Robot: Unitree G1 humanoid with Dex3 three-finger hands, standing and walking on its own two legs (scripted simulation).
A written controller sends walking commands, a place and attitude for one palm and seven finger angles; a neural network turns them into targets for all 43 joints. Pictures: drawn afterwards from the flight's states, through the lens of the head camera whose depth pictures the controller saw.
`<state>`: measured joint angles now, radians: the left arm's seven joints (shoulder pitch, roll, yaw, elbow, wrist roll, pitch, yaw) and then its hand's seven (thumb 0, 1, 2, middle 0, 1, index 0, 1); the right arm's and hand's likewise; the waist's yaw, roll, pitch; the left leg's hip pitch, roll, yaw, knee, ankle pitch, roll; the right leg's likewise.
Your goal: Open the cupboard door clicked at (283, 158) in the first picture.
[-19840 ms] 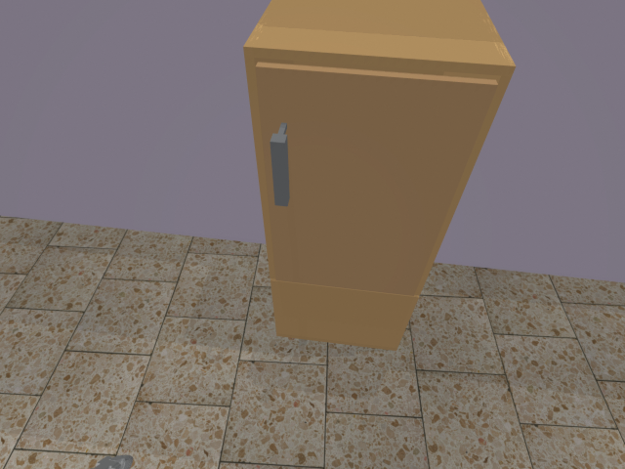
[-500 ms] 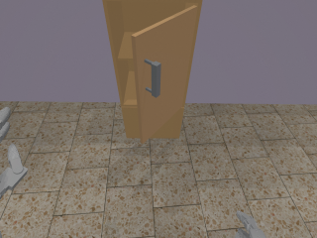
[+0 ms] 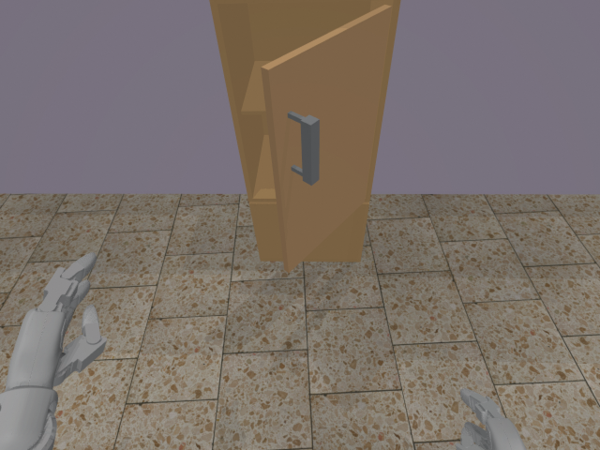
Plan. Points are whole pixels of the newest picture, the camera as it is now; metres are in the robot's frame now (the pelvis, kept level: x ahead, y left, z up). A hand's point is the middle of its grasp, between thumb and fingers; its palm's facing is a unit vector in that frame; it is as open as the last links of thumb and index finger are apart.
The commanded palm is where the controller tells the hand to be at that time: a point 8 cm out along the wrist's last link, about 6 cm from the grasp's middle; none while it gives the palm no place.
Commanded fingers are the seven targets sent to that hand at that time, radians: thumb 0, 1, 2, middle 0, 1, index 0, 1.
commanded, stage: let the arm hang, fingers relaxed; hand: left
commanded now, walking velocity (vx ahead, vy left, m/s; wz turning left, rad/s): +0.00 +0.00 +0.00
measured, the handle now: (302, 148) +0.66 +0.05 +0.03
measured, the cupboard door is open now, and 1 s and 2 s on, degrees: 51 51 51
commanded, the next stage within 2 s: look to check the result in 1.02 s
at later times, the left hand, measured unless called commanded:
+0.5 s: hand out of the picture +0.00 +0.20 -0.16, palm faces +0.01 -0.96 -0.27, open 7.2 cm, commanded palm none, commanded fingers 0.00 0.90 0.90 -0.20 -0.30 -0.20 -0.30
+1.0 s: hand out of the picture +0.07 +0.18 -0.16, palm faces +0.01 -0.97 -0.22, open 7.3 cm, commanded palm none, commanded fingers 0.00 0.90 0.90 -0.20 -0.30 -0.20 -0.30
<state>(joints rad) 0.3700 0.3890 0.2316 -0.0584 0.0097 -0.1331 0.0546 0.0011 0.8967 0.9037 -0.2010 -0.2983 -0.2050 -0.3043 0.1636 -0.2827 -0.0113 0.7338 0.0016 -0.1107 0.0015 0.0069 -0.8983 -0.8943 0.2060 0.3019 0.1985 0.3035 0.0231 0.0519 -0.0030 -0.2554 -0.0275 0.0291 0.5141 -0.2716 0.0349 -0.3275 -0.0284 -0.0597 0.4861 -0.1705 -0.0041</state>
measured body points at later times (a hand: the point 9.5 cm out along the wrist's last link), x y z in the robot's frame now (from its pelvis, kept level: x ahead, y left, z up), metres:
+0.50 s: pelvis +0.00 -0.02 +0.00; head +0.02 -0.02 +0.45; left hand +0.00 +0.25 -0.14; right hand -0.03 -0.27 -0.15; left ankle +0.00 +0.09 -0.74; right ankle +0.05 -0.12 -0.74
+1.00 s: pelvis +0.02 -0.02 +0.01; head +0.04 -0.02 +0.46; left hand +0.07 +0.23 -0.14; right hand +0.04 -0.26 -0.15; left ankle +0.00 +0.09 -0.74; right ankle +0.05 -0.12 -0.74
